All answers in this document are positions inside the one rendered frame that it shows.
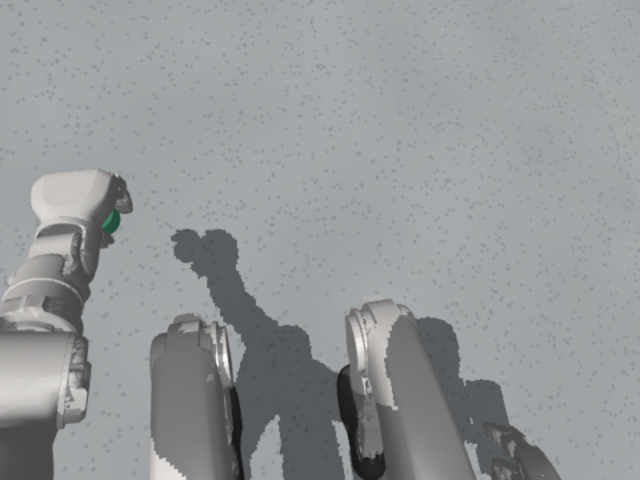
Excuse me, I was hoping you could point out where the right robot hand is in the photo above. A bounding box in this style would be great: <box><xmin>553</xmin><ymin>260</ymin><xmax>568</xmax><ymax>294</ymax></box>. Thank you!
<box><xmin>483</xmin><ymin>421</ymin><xmax>561</xmax><ymax>480</ymax></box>

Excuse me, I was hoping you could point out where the tin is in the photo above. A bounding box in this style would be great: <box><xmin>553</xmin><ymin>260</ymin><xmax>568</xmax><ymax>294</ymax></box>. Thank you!
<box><xmin>101</xmin><ymin>208</ymin><xmax>120</xmax><ymax>235</ymax></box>

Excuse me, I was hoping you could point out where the right robot foot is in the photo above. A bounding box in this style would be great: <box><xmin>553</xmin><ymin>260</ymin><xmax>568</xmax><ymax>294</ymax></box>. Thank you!
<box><xmin>337</xmin><ymin>364</ymin><xmax>386</xmax><ymax>480</ymax></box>

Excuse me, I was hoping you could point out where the left robot hand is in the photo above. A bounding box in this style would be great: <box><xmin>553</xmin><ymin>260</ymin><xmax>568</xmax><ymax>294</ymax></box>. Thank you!
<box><xmin>31</xmin><ymin>169</ymin><xmax>133</xmax><ymax>249</ymax></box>

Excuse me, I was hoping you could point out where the left robot foot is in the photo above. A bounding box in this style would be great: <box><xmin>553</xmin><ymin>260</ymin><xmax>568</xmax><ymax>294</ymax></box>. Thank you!
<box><xmin>229</xmin><ymin>387</ymin><xmax>245</xmax><ymax>480</ymax></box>

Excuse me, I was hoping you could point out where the left robot arm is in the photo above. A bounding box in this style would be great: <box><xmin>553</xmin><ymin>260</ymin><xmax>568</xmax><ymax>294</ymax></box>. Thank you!
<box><xmin>0</xmin><ymin>216</ymin><xmax>101</xmax><ymax>480</ymax></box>

